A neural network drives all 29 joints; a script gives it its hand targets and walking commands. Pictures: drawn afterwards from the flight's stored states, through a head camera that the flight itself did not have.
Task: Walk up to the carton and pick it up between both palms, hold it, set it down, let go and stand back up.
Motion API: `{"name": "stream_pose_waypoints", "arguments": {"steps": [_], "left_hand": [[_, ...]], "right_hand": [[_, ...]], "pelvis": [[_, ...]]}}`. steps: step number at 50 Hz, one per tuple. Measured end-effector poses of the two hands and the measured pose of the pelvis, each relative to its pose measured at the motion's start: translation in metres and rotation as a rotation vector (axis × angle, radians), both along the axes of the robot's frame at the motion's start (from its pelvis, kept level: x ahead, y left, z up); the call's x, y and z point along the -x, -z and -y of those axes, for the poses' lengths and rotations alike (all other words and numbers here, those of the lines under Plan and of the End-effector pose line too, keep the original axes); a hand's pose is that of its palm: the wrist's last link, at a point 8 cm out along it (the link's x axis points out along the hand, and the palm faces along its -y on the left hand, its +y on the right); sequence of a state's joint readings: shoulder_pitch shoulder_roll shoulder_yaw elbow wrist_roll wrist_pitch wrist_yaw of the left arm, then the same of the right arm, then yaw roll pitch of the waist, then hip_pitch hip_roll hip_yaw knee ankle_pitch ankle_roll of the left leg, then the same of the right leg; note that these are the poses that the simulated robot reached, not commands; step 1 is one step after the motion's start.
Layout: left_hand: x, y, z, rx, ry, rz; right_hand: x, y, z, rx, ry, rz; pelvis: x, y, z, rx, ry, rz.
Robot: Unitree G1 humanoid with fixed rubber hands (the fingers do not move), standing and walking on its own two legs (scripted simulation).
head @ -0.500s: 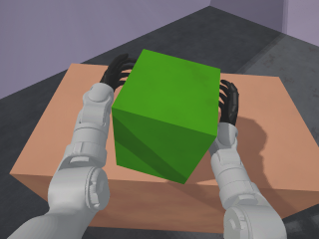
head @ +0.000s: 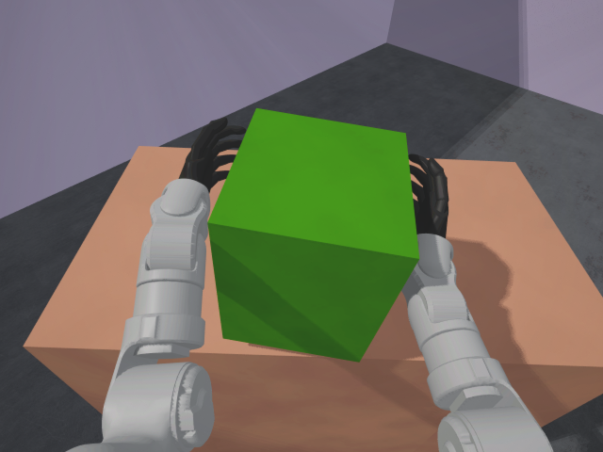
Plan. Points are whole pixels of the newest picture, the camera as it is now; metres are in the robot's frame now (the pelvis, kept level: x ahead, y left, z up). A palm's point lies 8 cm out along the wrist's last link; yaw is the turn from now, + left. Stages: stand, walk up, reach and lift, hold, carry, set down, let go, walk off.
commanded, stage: reach and lift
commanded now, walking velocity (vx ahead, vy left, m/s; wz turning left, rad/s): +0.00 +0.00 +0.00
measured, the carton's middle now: (310, 240) +0.38 -0.03 +0.10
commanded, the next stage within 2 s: hold in 1.82 s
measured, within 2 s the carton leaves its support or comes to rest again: neither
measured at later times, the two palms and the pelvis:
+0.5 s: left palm (177, 168) +0.38 +0.12 +0.23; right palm (439, 189) +0.35 -0.17 +0.21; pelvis -0.03 -0.01 +0.00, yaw +0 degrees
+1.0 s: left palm (177, 178) +0.36 +0.11 +0.24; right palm (454, 164) +0.35 -0.18 +0.24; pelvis -0.03 -0.02 +0.00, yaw +1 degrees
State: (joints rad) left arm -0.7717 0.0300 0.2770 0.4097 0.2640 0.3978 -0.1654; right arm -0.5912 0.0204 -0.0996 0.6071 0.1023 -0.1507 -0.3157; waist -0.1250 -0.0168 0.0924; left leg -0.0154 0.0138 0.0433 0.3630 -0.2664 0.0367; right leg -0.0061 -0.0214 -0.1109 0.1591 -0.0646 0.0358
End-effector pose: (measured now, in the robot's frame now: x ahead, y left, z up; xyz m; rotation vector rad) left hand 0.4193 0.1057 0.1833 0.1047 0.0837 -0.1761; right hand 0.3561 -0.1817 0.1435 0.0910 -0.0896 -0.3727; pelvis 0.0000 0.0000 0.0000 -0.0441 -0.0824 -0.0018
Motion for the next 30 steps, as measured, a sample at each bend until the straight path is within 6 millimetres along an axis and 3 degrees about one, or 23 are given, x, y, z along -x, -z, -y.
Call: {"name": "stream_pose_waypoints", "arguments": {"steps": [16, 30], "left_hand": [[0.028, -0.031, -0.008, 0.021, -0.072, -0.012], [0.038, -0.045, -0.012, 0.033, -0.135, -0.025]], "right_hand": [[0.010, -0.040, -0.004, -0.007, -0.069, -0.004], [0.002, -0.069, -0.005, -0.001, -0.137, -0.017]], "pelvis": [[0.025, 0.000, 0.005, -0.021, 0.011, 0.050], [0.024, 0.000, 0.013, -0.022, -0.012, 0.076]]}}
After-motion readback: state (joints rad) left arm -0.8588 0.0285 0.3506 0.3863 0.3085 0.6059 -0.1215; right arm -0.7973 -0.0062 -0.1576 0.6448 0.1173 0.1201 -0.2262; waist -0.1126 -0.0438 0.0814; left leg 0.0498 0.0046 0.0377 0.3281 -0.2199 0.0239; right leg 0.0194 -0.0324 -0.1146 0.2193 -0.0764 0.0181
